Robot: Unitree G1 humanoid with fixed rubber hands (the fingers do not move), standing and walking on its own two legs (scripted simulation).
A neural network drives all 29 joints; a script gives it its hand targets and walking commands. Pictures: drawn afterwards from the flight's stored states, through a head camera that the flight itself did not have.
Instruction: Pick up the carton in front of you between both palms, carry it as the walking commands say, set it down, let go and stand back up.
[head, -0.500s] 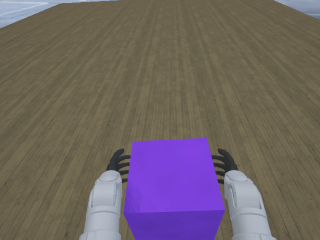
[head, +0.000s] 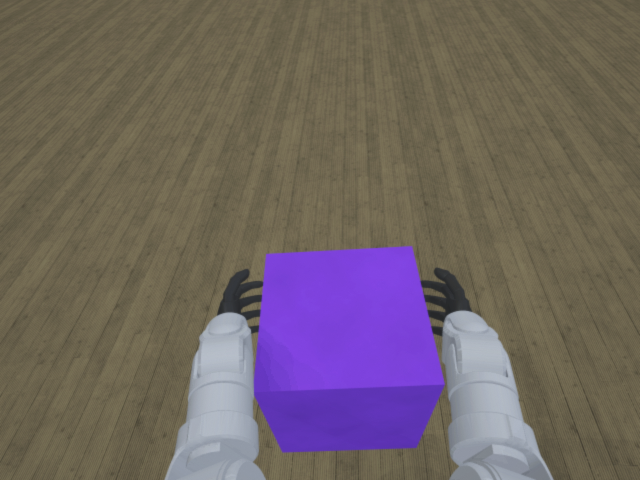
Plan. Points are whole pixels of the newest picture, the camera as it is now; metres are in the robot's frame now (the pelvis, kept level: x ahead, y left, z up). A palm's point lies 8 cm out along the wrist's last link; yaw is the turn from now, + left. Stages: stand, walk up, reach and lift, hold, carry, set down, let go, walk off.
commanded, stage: set down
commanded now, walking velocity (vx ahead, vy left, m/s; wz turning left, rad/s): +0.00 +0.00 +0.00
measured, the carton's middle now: (344, 354) +0.33 -0.01 -0.08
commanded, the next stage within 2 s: none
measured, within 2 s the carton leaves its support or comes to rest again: neither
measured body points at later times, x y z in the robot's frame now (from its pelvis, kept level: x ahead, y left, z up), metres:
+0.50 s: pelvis -0.03 +0.01 -0.11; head +0.17 -0.01 +0.29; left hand +0.37 +0.13 -0.18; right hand +0.37 -0.17 -0.19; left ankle +0.02 +0.14 -0.73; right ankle +0.05 -0.11 -0.73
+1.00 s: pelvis -0.06 +0.00 -0.24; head +0.21 -0.04 +0.12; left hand +0.41 +0.11 -0.35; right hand +0.40 -0.19 -0.36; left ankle +0.02 +0.14 -0.73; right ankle +0.05 -0.11 -0.73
